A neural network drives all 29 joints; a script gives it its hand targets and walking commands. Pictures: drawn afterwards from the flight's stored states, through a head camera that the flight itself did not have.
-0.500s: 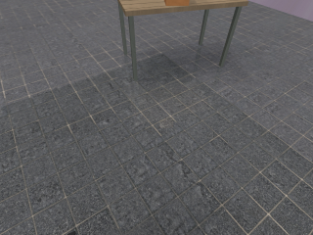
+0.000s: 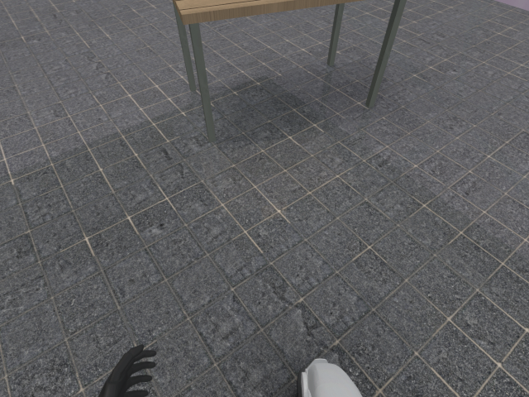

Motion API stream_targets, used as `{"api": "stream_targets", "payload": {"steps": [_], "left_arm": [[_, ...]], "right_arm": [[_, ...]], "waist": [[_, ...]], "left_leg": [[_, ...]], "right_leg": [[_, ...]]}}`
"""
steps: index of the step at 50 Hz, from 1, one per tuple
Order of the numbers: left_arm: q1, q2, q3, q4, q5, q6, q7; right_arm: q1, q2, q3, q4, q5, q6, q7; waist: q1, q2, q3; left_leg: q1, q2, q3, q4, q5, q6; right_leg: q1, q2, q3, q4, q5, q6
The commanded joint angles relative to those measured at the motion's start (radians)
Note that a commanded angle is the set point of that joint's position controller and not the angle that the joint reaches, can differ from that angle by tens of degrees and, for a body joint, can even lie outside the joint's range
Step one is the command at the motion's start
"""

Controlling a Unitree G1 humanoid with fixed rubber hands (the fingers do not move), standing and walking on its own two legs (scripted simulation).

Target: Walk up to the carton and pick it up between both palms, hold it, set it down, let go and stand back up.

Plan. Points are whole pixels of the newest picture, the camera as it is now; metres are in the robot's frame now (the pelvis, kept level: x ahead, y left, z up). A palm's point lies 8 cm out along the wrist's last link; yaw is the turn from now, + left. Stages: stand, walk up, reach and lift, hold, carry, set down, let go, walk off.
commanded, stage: walk up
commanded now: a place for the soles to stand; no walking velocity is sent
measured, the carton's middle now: out of the picture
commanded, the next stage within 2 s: none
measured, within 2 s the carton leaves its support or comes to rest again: neither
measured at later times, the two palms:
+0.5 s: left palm (128, 377) +0.20 +0.24 -0.15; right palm (366, 207) +0.46 -0.25 -0.06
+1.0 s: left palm (187, 196) +0.55 +0.15 -0.09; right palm (397, 172) +0.61 -0.39 -0.12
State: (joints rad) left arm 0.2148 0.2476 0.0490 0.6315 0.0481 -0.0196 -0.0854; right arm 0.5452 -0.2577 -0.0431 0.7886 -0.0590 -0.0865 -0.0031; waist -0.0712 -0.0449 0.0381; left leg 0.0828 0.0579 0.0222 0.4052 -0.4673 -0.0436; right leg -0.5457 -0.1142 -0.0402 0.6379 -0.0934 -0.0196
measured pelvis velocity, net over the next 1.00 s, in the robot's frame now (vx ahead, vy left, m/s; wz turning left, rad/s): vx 0.51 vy -0.13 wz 0.17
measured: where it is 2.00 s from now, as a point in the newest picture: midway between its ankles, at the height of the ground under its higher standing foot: (298, 212)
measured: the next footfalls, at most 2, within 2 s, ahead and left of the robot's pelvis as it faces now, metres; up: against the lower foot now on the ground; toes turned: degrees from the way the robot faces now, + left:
right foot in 0.02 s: +0.20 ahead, -0.15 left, +0.00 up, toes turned -5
left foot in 0.46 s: +0.39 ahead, +0.11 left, +0.00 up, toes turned +13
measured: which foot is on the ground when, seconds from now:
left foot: down 0.00-0.04, up 0.06-0.44, down 0.46-0.88, up 0.90-1.00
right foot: up 0.00-0.00, down 0.02-0.48, up 0.50-0.84, down 0.86-1.00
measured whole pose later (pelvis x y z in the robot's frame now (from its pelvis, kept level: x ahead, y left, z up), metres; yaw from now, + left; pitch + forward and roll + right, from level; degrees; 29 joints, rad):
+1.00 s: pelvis +0.51 -0.13 +0.00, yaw +10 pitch -4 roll +2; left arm 0.32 0.26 0.03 0.65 0.03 -0.02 -0.04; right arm 0.39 -0.30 -0.05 0.70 -0.04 0.00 -0.01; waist 0.01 0.02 0.08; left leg -0.41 0.05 -0.05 1.23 -0.46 0.03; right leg -0.36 -0.09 -0.11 0.75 -0.32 -0.02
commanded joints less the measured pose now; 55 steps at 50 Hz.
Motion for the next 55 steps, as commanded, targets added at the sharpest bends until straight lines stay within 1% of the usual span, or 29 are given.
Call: {"api": "stream_targets", "payload": {"steps": [1, 2, 3, 4, 6, 7, 12, 18, 20, 21, 22, 23, 24, 25, 26, 28, 29, 31, 35, 39, 41, 42, 43, 44, 45, 46, 49, 50, 55], "left_arm": [[0.368, 0.22, 0.077, 0.003, 0.022, -0.051, 0.049], [0.397, 0.319, 0.091, -0.01, 0.025, -0.053, 0.064], [0.31, 0.347, 0.096, -0.028, -0.012, -0.04, 0.079], [0.213, 0.29, 0.073, -0.038, -0.026, -0.032, 0.088], [0.13, 0.22, 0.057, -0.033, -0.016, -0.028, 0.09], [0.115, 0.196, 0.044, -0.023, -0.013, -0.033, 0.082], [0.118, 0.175, 0.028, 0.023, -0.001, -0.067, 0.073], [0.15, 0.225, 0.034, 0.053, -0.007, -0.049, 0.053], [0.164, 0.22, 0.027, 0.055, -0.012, -0.033, 0.049], [0.171, 0.211, 0.019, 0.05, -0.01, -0.023, 0.047], [0.19, 0.182, 0.005, 0.037, -0.007, -0.015, 0.048], [0.236, 0.128, -0.016, -0.003, 0.001, -0.011, 0.044], [0.224, 0.183, 0.002, -0.048, -0.003, 0.005, 0.041], [0.135, 0.239, 0.018, -0.067, 0.013, 0.024, 0.043], [0.102, 0.234, 0.02, -0.075, 0.011, 0.03, 0.041], [0.126, 0.182, 0.01, -0.064, 0.007, 0.025, 0.038], [0.158, 0.175, 0.012, -0.057, 0.007, 0.024, 0.032], [0.176, 0.14, 0.013, -0.054, 0.0, 0.032, 0.011], [0.12, 0.108, 0.015, -0.063, -0.016, 0.029, -0.018], [0.088, 0.101, 0.028, -0.056, -0.012, 0.002, -0.021], [0.167, 0.114, 0.042, -0.047, -0.01, -0.014, -0.008], [0.255, 0.145, 0.058, -0.022, -0.01, -0.023, 0.003], [0.368, 0.211, 0.078, 0.009, -0.009, -0.033, 0.02], [0.415, 0.3, 0.086, 0.003, -0.002, -0.043, 0.039], [0.337, 0.36, 0.09, -0.032, -0.018, -0.028, 0.053], [0.261, 0.346, 0.081, -0.046, -0.037, -0.018, 0.062], [0.165, 0.237, 0.044, -0.038, -0.016, -0.016, 0.071], [0.162, 0.214, 0.034, -0.027, -0.014, -0.022, 0.069], [0.196, 0.187, 0.022, 0.007, -0.002, -0.031, 0.065]], "right_arm": [[0.042, -0.107, -0.015, -0.127, -0.002, 0.008, -0.003], [0.109, -0.048, 0.003, -0.181, 0.023, 0.011, 0.005], [0.042, -0.118, -0.019, -0.214, 0.029, 0.019, -0.002], [-0.07, -0.153, -0.03, -0.229, 0.027, 0.026, 0.005], [-0.101, -0.12, -0.036, -0.222, 0.04, 0.035, 0.015], [-0.088, -0.108, -0.043, -0.219, 0.035, 0.04, 0.019], [-0.158, -0.062, -0.044, -0.241, 0.037, 0.043, 0.036], [-0.255, -0.058, -0.055, -0.269, 0.032, 0.021, 0.041], [-0.195, -0.076, -0.069, -0.264, 0.029, 0.014, 0.03], [-0.121, -0.094, -0.08, -0.252, 0.026, 0.011, 0.02], [-0.012, -0.129, -0.094, -0.234, 0.016, 0.008, 0.005], [0.107, -0.232, -0.112, -0.229, -0.017, 0.006, -0.015], [0.1, -0.305, -0.124, -0.242, -0.007, 0.019, -0.037], [0.058, -0.29, -0.118, -0.237, 0.016, 0.029, -0.053], [0.003, -0.255, -0.095, -0.243, 0.025, 0.028, -0.06], [-0.099, -0.213, -0.07, -0.248, 0.003, 0.012, -0.058], [-0.137, -0.181, -0.057, -0.241, 0.005, 0.001, -0.052], [-0.197, -0.185, -0.052, -0.22, 0.003, -0.02, -0.042], [-0.227, -0.198, -0.054, -0.187, 0.001, -0.035, -0.033], [-0.178, -0.221, -0.074, -0.158, -0.001, -0.027, -0.022], [-0.184, -0.227, -0.073, -0.16, -0.003, -0.009, -0.019], [-0.166, -0.193, -0.057, -0.16, -0.006, 0.003, -0.016], [-0.107, -0.117, -0.03, -0.165, -0.006, 0.013, -0.01], [-0.099, -0.036, 0.005, -0.221, 0.0, 0.019, -0.001], [-0.117, -0.103, -0.02, -0.253, 0.019, 0.036, -0.011], [-0.187, -0.143, -0.032, -0.266, 0.02, 0.047, -0.013], [-0.144, -0.138, -0.038, -0.214, 0.032, 0.049, -0.004], [-0.129, -0.128, -0.041, -0.205, 0.032, 0.047, 0.001], [-0.212, -0.068, -0.024, -0.23, 0.039, 0.033, 0.013]], "waist": [[0.211, -0.133, -0.204], [0.21, -0.319, -0.292], [0.202, -0.238, -0.284], [0.185, -0.129, -0.132], [0.134, -0.074, 0.015], [0.111, -0.08, 0.012], [0.104, -0.079, 0.055], [0.122, -0.029, 0.046], [0.082, 0.032, 0.037], [0.041, 0.065, 0.023], [-0.012, 0.13, -0.029], [-0.066, 0.322, -0.127], [-0.054, 0.289, -0.131], [-0.058, 0.157, -0.069], [-0.033, 0.106, -0.004], [0.017, 0.117, 0.023], [0.047, 0.119, 0.02], [0.087, 0.172, 0.026], [0.088, 0.178, 0.072], [0.072, 0.141, 0.044], [0.12, 0.101, 0.019], [0.161, 0.014, -0.011], [0.207, -0.161, -0.1], [0.236, -0.369, -0.103], [0.206, -0.289, -0.1], [0.189, -0.195, -0.008], [0.116, -0.117, 0.087], [0.106, -0.108, 0.076], [0.133, -0.083, 0.065]], "left_leg": [[-0.486, 0.038, 0.018, 0.614, 0.242, 0.127], [-0.733, -0.1, -0.024, 0.86, -0.112, 0.075], [-0.769, -0.069, -0.116, 0.993, -0.071, 0.083], [-0.78, -0.019, -0.151, 1.044, 0.034, 0.085], [-0.736, 0.036, -0.136, 0.961, 0.102, 0.081], [-0.687, 0.041, -0.129, 0.882, 0.086, 0.069], [-0.695, 0.069, -0.078, 0.592, 0.118, 0.038], [-0.467, -0.003, 0.043, 0.285, 0.324, 0.074], [-0.33, -0.043, 0.062, 0.246, 0.324, 0.096], [-0.232, -0.072, 0.06, 0.248, 0.266, 0.108], [-0.094, -0.048, -0.028, 0.221, 0.165, 0.138], [0.052, 0.212, -0.453, 0.089, -0.093, 0.226], [0.088, 0.375, -0.911, -0.115, -0.294, 0.345], [-0.001, 0.397, -0.94, -0.171, -0.431, 0.379], [-0.062, 0.364, -0.811, -0.153, -0.323, 0.35], [-0.169, 0.331, -0.566, -0.089, -0.021, 0.342], [-0.244, 0.287, -0.454, -0.094, 0.057, 0.317], [-0.369, 0.255, -0.329, -0.128, 0.104, 0.307], [-0.45, 0.209, -0.167, -0.151, 0.059, 0.289], [-0.448, 0.199, -0.104, -0.103, 0.017, 0.259], [-0.495, 0.204, -0.086, 0.004, 0.021, 0.235], [-0.537, 0.157, -0.038, 0.18, 0.066, 0.204], [-0.581, 0.056, 0.054, 0.495, 0.077, 0.151], [-0.798, -0.068, 0.029, 0.789, -0.146, 0.09], [-0.843, -0.071, -0.076, 0.892, -0.158, 0.075], [-0.851, -0.026, -0.13, 0.959, -0.073, 0.075], [-0.763, 0.04, -0.1, 0.823, 0.085, 0.065], [-0.709, 0.035, -0.09, 0.779, 0.097, 0.059], [-0.671, 0.017, 0.0, 0.446, 0.147, 0.041]], "right_leg": [[0.732, -0.023, 0.094, -0.034, -0.242, -0.095], [0.876, -0.28, 0.59, -0.2, -0.487, -0.192], [0.762, -0.362, 0.824, -0.425, -0.711, -0.265], [0.608, -0.333, 0.698, -0.435, -0.678, -0.222], [0.39, -0.247, 0.349, -0.346, -0.402, -0.199], [0.329, -0.225, 0.285, -0.356, -0.377, -0.204], [0.29, -0.234, 0.151, -0.408, -0.312, -0.25], [0.24, -0.174, -0.021, -0.346, -0.321, -0.2], [0.193, -0.162, -0.054, -0.239, -0.309, -0.175], [0.158, -0.14, -0.09, -0.11, -0.24, -0.155], [0.099, -0.093, -0.15, 0.127, -0.176, -0.115], [-0.049, 0.009, -0.179, 0.518, -0.314, -0.047], [-0.226, 0.104, -0.071, 0.649, -0.518, -0.002], [-0.269, 0.038, 0.036, 0.747, -0.473, 0.0], [-0.287, 0.019, 0.061, 0.782, -0.391, 0.004], [-0.255, -0.037, 0.084, 0.73, -0.338, 0.028], [-0.182, -0.048, 0.105, 0.675, -0.305, 0.036], [-0.096, -0.068, 0.121, 0.592, -0.266, 0.044], [-0.019, -0.085, 0.087, 0.295, -0.157, 0.035], [0.174, -0.015, -0.028, 0.099, -0.069, 0.011], [0.355, 0.015, -0.073, 0.023, -0.065, -0.011], [0.48, 0.041, -0.069, -0.001, -0.116, -0.02], [0.611, 0.022, -0.013, -0.042, -0.241, -0.05], [0.663, -0.204, 0.406, -0.206, -0.406, -0.101], [0.573, -0.317, 0.707, -0.429, -0.66, -0.194], [0.455, -0.325, 0.693, -0.486, -0.797, -0.201], [0.317, -0.208, 0.333, -0.38, -0.491, -0.173], [0.281, -0.184, 0.266, -0.375, -0.409, -0.168], [0.343, -0.162, 0.128, -0.337, -0.108, -0.212]]}}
